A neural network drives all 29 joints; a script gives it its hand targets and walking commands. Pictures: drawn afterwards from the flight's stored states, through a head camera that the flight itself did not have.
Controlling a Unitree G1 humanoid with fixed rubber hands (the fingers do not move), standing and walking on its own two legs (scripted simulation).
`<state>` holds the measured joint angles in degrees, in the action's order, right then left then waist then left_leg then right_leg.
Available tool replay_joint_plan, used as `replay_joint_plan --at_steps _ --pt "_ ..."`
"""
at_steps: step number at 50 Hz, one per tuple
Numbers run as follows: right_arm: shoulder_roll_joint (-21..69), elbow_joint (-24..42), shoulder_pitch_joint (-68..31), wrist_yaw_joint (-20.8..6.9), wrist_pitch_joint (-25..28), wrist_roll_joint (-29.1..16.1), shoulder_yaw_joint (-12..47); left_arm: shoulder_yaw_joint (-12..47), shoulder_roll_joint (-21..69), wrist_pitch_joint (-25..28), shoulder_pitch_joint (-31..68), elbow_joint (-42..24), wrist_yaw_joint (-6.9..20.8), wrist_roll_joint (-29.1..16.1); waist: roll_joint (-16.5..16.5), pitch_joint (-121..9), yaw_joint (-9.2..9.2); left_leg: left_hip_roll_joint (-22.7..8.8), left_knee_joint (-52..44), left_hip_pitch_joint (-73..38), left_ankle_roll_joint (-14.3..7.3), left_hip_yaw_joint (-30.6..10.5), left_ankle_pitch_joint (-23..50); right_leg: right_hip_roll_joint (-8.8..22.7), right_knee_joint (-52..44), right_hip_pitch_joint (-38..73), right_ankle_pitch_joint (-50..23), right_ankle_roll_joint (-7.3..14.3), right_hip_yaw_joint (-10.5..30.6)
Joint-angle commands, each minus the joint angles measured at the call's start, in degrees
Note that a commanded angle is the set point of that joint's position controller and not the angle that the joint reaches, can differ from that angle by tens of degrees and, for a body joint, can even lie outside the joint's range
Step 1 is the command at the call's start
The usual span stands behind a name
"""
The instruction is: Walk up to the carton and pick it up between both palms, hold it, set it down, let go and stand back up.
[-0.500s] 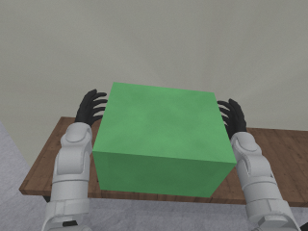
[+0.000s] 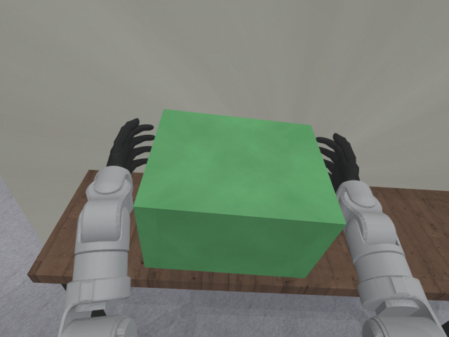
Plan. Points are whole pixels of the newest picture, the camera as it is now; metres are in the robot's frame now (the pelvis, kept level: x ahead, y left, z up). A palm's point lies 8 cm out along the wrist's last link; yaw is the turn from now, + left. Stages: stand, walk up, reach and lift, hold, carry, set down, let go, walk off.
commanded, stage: reach and lift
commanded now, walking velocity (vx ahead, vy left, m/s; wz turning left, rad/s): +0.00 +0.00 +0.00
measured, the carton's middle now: (232, 191) +0.36 +0.00 +0.12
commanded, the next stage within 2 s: hold in 0.04 s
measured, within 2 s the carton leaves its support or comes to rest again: neither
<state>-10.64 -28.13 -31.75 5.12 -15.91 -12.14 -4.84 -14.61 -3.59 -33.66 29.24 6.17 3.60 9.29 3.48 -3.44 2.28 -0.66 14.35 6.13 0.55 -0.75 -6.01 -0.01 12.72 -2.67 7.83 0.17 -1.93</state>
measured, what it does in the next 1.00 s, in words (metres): stands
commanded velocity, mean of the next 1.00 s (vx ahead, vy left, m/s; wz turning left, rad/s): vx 0.00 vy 0.00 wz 0.00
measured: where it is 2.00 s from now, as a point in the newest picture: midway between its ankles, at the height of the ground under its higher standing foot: outside the picture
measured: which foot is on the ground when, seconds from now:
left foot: down 0.00-1.00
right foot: down 0.00-1.00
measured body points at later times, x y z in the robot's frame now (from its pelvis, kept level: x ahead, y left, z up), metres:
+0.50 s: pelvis +0.00 +0.00 +0.00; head -0.05 +0.03 +0.45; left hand +0.36 +0.19 +0.19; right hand +0.37 -0.19 +0.19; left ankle +0.02 +0.12 -0.75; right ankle -0.01 -0.12 -0.75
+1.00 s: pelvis +0.00 +0.00 +0.00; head -0.05 +0.03 +0.45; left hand +0.36 +0.19 +0.20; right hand +0.37 -0.19 +0.19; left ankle +0.02 +0.12 -0.75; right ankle -0.01 -0.12 -0.75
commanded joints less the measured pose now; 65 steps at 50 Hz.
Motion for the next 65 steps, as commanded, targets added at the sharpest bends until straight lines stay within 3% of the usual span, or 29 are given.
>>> replay_joint_plan --at_steps 1,10,17,31,54,65 --pt "29.7 16.1 -39.8 -6.8 2.9 -3.0 21.2 24.6 27.3 1.6 28.6 -5.3 6.7 -5.6 -2.3 -17.3 -0.04 2.7 0.8 -9.9 0.0 1.7 10.3 -2.3 -0.9 0.8 -8.7 -1.4 -1.7" --pt "29.6 18.5 -38.6 -5.7 0.9 -5.0 22.6 24.8 26.8 -0.1 27.2 -8.7 7.4 -5.7 -2.4 -17.9 0.6 3.1 1.7 -10.9 0.4 1.5 13.5 -2.5 -0.4 2.9 -13.3 -1.9 -1.3" --pt "28.4 21.1 -37.9 -5.6 -1.1 -6.4 22.9 25.9 26.5 -1.9 26.7 -12.3 7.6 -6.1 -3.2 -16.7 0.83 2.9 1.5 -11.2 0.9 1.3 13.7 -3.0 -0.7 2.4 -11.7 -1.6 -1.3" --pt "27.6 18.1 -41.2 -7.2 -2.5 -6.0 20.8 24.5 26.5 -3.7 29.4 -9.5 7.1 -6.1 -2.9 -16.0 0.28 2.4 0.0 -9.3 0.4 1.5 7.7 -2.9 -1.3 0.4 -5.4 -1.0 -1.3" --pt "27.9 20.8 -39.4 -6.1 -3.2 -7.1 22.0 24.8 25.8 -3.9 27.8 -12.3 7.8 -5.9 -3.0 -16.9 0.63 3.1 1.4 -10.4 0.7 1.5 12.2 -3.0 -0.4 2.5 -11.1 -1.7 -1.1" --pt "27.2 21.2 -39.2 -6.5 -3.4 -7.3 21.9 25.3 25.8 -4.3 27.5 -12.9 7.5 -6.0 -3.1 -16.5 0.42 2.8 1.1 -10.5 1.0 1.4 11.9 -3.2 -0.5 1.9 -9.7 -1.3 -1.1"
